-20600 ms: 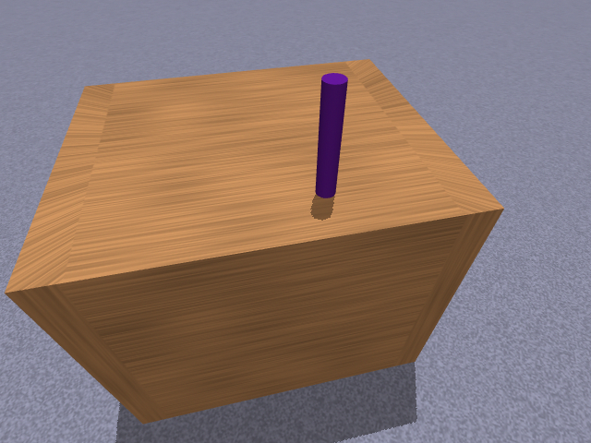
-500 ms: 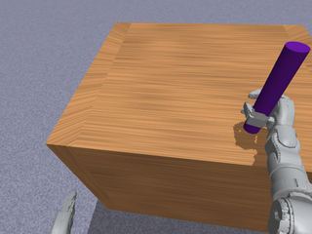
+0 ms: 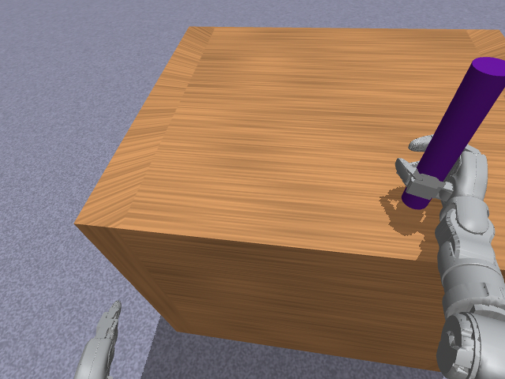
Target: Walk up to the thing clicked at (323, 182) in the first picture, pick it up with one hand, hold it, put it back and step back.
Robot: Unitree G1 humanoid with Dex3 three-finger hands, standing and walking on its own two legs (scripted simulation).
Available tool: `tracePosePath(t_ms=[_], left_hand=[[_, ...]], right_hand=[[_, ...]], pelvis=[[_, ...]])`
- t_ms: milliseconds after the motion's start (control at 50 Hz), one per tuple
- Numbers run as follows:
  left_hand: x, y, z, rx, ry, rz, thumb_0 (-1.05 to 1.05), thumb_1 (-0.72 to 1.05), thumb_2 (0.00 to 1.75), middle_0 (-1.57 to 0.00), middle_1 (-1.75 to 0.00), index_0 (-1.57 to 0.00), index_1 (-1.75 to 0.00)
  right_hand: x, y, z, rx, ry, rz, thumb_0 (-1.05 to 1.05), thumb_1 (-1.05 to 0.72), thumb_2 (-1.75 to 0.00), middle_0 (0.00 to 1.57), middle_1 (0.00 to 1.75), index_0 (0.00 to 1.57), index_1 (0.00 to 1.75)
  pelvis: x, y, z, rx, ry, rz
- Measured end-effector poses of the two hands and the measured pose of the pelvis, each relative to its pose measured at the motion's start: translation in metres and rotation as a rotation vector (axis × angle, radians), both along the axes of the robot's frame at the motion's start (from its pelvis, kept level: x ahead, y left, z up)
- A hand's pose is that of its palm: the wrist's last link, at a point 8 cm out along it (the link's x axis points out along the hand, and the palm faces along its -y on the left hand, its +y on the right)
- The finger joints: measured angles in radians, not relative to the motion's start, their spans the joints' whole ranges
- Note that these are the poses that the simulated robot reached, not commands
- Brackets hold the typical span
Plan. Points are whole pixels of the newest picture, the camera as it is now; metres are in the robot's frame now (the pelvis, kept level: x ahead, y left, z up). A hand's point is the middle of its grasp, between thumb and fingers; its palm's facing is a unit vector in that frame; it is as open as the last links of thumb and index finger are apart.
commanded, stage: open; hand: right
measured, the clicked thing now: (445, 147) +0.47 -0.22 +0.14
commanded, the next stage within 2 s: withdraw in 0.36 s
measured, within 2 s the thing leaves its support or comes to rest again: neither
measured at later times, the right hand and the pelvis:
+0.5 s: hand (421, 166) +0.47 -0.20 +0.09, palm faces +0.21 +0.98 +0.01, open 12.1 cm; pelvis +0.00 +0.01 +0.00, yaw +0 degrees
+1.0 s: hand out of the picture +0.46 -0.28 +0.20, palm faces +0.28 +0.95 -0.12, open 16.7 cm; pelvis +0.02 +0.00 +0.02, yaw -1 degrees
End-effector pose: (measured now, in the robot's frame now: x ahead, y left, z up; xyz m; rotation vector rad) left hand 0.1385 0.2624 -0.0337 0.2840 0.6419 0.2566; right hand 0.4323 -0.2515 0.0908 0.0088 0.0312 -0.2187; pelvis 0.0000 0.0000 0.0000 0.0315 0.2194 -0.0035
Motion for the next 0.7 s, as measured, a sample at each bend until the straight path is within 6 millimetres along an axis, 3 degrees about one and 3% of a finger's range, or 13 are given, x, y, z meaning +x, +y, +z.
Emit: tracePosePath(t_ms=[260,420,560,700], left_hand=[[-0.001,0.005,-0.001,-0.002,0.002,-0.004,-0.01,-0.51,0.04,-0.06,-0.05,-0.07,-0.05],[0.0,0.007,-0.002,-0.003,0.013,-0.001,-0.01,-0.52,0.04,-0.06,-0.05,-0.06,-0.05],[0.003,0.008,-0.001,-0.003,0.016,-0.004,-0.02,-0.52,0.04,-0.06,-0.05,-0.06,-0.05],[0.006,0.012,0.005,0.002,0.008,0.016,-0.01,-0.5,0.03,-0.06,-0.05,-0.07,-0.05]], right_hand=[[0.005,0.0,0.008,0.003,-0.021,0.003,0.0,0.01,-0.5,1.01,0.75,0.99,0.74],[0.005,0.0,0.005,0.006,-0.018,0.004,0.0,0.16,-0.32,0.8,0.54,0.78,0.53],[0.006,-0.001,0.003,0.003,-0.018,0.0,-0.01,0.22,-0.26,0.59,0.41,0.57,0.4],[0.005,-0.02,0.026,-0.016,-0.054,-0.035,-0.01,0.21,-0.25,0.41,0.32,0.39,0.32]], pelvis=[[0.0,0.004,-0.002,-0.003,0.006,-0.002],[0.002,0.006,-0.003,-0.006,0.011,-0.002],[0.004,0.007,-0.002,-0.006,0.011,-0.002],[0.009,0.006,0.002,-0.005,-0.009,-0.002]])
